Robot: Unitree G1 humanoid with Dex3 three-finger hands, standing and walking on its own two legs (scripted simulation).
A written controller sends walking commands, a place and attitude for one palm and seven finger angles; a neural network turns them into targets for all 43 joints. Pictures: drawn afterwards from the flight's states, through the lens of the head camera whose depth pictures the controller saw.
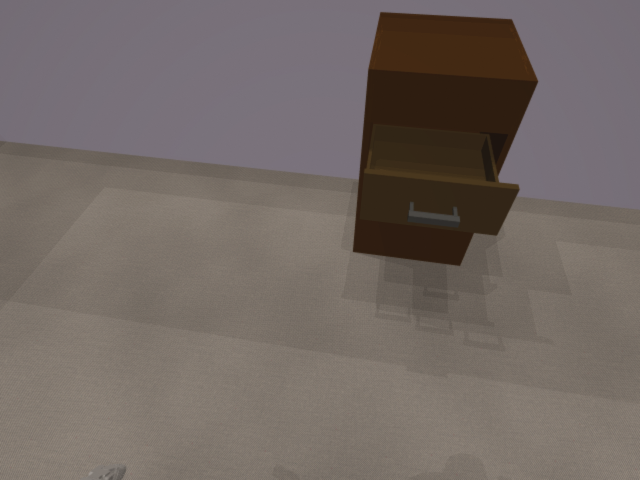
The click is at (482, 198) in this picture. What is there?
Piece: drawer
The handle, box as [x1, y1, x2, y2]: [407, 202, 459, 227]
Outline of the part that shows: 407,221 456,227 459,223 459,216 457,215 456,207 453,207 452,215 414,211 413,202 410,202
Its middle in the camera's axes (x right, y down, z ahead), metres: +0.30 -0.07 +1.03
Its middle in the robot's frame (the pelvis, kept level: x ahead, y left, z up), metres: +0.80 -0.25 -0.25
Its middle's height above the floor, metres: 0.52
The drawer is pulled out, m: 0.24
